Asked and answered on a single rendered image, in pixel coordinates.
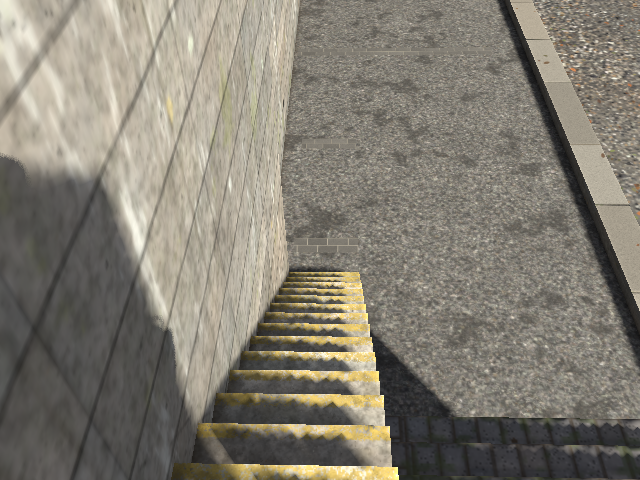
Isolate stairs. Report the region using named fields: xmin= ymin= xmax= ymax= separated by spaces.
xmin=171 ymin=272 xmax=399 ymax=480

